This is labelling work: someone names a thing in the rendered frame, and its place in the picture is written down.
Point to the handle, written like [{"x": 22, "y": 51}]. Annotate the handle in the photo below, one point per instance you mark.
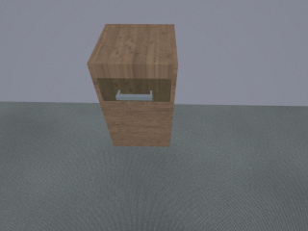
[{"x": 134, "y": 97}]

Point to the drawer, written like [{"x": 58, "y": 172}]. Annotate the drawer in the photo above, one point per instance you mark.
[{"x": 161, "y": 88}]

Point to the cabinet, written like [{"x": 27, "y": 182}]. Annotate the cabinet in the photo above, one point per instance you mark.
[{"x": 136, "y": 51}]

